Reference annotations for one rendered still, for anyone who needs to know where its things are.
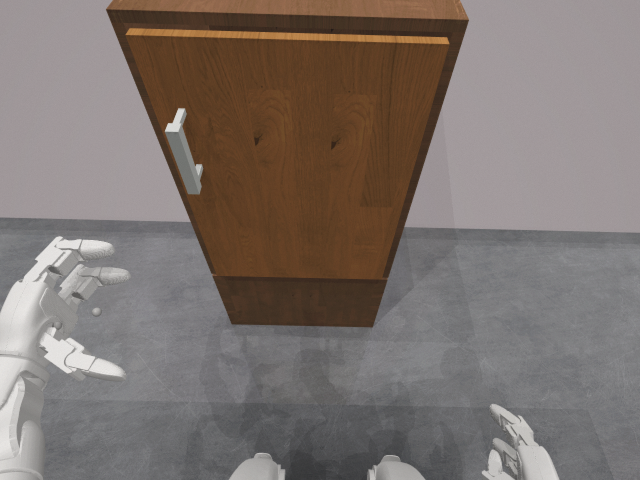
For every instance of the left robot forearm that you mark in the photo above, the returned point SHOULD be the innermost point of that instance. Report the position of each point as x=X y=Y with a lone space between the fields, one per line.
x=22 y=441

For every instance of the right robot hand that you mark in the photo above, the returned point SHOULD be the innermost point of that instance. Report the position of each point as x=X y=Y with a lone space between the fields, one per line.
x=529 y=462

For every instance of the robot right shin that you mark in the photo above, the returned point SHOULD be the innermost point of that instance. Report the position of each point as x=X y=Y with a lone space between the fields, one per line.
x=390 y=458

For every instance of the cupboard door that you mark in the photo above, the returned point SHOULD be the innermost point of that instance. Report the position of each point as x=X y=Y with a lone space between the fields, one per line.
x=307 y=141

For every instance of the left robot hand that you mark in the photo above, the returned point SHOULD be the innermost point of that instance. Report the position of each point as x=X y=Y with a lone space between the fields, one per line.
x=32 y=306

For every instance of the handle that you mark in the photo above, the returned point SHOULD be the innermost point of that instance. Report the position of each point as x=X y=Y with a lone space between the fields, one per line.
x=190 y=174

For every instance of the left robot thigh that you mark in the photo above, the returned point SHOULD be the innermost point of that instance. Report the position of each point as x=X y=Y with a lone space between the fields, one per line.
x=258 y=469

